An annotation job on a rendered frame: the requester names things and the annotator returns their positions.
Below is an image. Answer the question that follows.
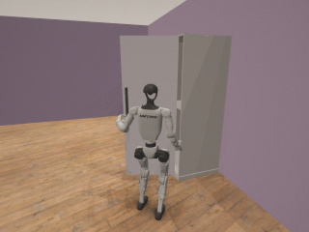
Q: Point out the right robot shin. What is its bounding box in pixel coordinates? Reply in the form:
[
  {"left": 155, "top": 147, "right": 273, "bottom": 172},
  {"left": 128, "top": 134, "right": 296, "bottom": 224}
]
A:
[{"left": 157, "top": 176, "right": 168, "bottom": 213}]

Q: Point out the robot left forearm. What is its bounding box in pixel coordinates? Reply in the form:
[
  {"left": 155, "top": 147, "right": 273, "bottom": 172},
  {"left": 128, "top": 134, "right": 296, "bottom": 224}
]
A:
[{"left": 116, "top": 119, "right": 124, "bottom": 131}]

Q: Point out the fridge door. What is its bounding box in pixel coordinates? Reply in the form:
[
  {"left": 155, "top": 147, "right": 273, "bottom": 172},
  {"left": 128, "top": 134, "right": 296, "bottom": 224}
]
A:
[{"left": 120, "top": 36, "right": 179, "bottom": 175}]

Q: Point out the robot left foot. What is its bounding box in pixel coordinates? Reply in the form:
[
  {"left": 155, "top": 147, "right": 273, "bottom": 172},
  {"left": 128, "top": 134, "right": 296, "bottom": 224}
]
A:
[{"left": 137, "top": 195, "right": 149, "bottom": 211}]

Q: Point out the robot right hand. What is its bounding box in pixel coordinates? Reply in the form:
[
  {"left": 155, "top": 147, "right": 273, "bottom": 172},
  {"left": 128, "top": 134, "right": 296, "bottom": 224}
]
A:
[{"left": 174, "top": 140, "right": 183, "bottom": 151}]

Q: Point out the right robot upper arm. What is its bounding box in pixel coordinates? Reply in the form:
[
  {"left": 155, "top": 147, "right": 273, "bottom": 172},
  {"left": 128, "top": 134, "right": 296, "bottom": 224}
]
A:
[{"left": 160, "top": 107, "right": 175, "bottom": 138}]

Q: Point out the handle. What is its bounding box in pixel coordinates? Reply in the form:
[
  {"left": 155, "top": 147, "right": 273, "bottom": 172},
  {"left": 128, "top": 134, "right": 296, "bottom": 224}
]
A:
[{"left": 125, "top": 87, "right": 128, "bottom": 116}]

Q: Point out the robot right forearm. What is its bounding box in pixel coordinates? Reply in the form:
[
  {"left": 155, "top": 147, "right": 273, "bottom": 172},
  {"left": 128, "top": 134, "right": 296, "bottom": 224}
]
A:
[{"left": 169, "top": 130, "right": 181, "bottom": 148}]

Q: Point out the robot left hand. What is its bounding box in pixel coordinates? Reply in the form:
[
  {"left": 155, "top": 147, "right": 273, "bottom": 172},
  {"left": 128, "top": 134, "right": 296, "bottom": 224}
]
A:
[{"left": 117, "top": 114, "right": 126, "bottom": 124}]

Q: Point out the left robot upper arm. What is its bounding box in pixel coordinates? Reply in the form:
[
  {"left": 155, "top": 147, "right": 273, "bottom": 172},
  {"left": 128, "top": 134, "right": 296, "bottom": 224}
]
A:
[{"left": 121, "top": 106, "right": 140, "bottom": 132}]

